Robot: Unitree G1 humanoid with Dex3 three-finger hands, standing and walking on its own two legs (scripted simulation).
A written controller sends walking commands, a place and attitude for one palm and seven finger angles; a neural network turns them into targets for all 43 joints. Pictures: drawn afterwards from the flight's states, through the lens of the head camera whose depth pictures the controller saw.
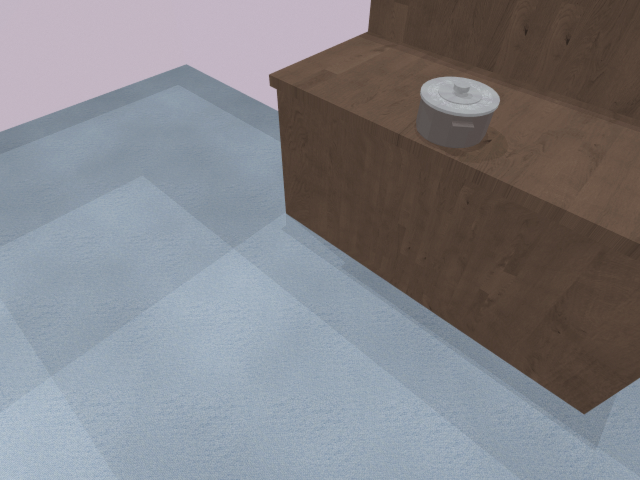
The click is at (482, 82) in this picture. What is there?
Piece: lid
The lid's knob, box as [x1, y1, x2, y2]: [453, 81, 470, 92]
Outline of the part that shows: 455,82 453,88 456,91 468,91 470,85 469,83 465,81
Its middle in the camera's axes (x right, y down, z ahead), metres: +0.36 -0.39 +0.99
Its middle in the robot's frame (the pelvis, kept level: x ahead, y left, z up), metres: +1.02 -0.32 +0.01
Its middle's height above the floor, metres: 0.79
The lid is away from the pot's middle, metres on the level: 0.00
